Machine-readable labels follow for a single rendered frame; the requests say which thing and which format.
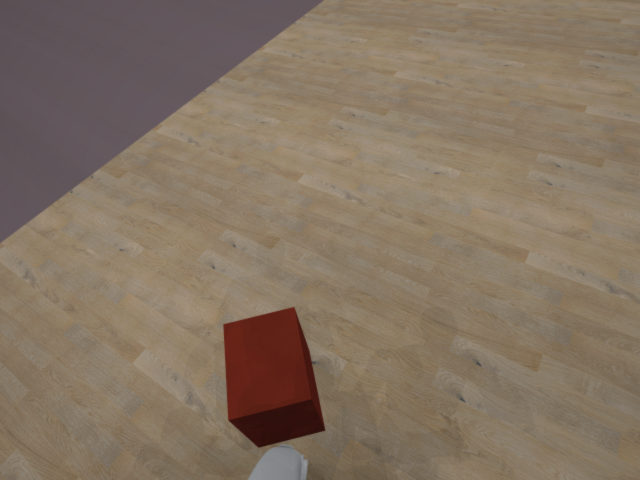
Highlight robot left thigh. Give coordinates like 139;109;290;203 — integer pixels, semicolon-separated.
248;447;308;480

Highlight carton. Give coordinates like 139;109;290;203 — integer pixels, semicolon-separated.
223;307;325;448

